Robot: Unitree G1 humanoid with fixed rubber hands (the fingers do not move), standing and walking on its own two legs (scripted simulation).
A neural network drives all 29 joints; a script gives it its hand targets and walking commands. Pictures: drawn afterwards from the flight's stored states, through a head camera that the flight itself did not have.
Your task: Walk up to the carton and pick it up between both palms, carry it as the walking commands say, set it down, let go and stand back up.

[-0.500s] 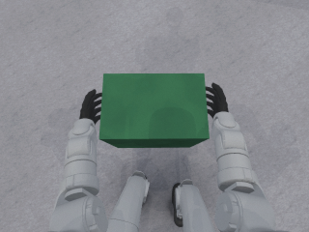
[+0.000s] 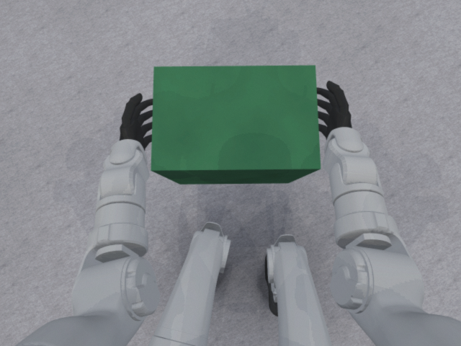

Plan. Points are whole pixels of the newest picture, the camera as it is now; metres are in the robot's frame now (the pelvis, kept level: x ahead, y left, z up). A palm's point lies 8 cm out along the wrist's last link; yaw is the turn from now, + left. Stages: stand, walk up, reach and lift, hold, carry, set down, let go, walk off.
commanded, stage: set down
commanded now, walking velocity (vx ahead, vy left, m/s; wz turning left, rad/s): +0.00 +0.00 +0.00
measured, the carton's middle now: (234, 136) +0.45 +0.06 -0.16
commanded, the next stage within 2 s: none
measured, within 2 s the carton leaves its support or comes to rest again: neither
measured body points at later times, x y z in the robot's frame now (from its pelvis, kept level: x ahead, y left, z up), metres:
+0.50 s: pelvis -0.01 +0.00 -0.07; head +0.27 +0.01 +0.28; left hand +0.44 +0.24 -0.18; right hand +0.50 -0.11 -0.18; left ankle +0.09 +0.12 -0.55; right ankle +0.07 -0.11 -0.55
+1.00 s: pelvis -0.03 +0.00 -0.14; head +0.31 +0.03 +0.15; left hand +0.46 +0.25 -0.28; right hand +0.52 -0.09 -0.28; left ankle +0.09 +0.12 -0.55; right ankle +0.07 -0.11 -0.55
